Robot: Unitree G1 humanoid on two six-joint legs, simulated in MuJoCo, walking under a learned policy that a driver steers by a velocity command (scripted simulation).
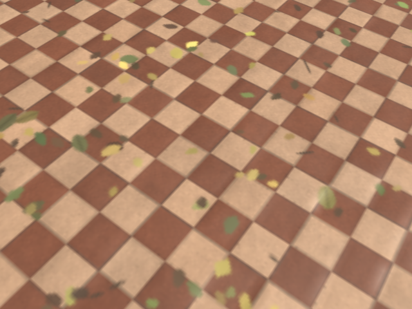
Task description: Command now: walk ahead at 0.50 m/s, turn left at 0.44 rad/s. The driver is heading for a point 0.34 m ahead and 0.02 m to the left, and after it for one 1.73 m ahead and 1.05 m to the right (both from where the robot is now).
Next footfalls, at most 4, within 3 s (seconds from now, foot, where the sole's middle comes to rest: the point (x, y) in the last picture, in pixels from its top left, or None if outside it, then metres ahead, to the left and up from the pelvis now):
0.30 right None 0.38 -0.15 -0.78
0.72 left None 0.35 0.09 -0.78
1.10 right None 0.31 -0.17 -0.78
1.56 left None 0.42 0.03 -0.78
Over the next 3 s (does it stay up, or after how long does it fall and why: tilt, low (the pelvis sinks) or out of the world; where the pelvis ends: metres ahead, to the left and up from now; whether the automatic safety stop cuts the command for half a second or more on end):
stays up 0.56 -0.31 -0.01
